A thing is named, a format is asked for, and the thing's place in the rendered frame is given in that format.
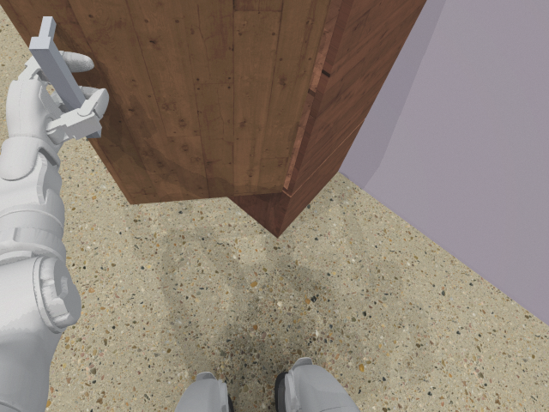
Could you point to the left robot hand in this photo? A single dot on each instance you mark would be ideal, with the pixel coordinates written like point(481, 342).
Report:
point(30, 109)

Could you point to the robot left upper arm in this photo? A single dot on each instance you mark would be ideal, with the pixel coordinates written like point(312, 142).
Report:
point(38, 301)

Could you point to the robot left thigh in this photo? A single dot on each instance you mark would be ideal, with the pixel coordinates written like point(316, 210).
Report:
point(206, 395)

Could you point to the robot right shin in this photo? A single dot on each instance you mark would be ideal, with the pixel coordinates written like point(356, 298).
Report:
point(299, 362)

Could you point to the left robot forearm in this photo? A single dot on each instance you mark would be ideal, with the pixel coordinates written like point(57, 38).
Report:
point(31, 209)

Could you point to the handle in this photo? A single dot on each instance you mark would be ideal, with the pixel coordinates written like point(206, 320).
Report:
point(56, 70)

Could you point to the cupboard door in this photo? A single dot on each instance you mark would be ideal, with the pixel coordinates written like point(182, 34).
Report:
point(205, 96)

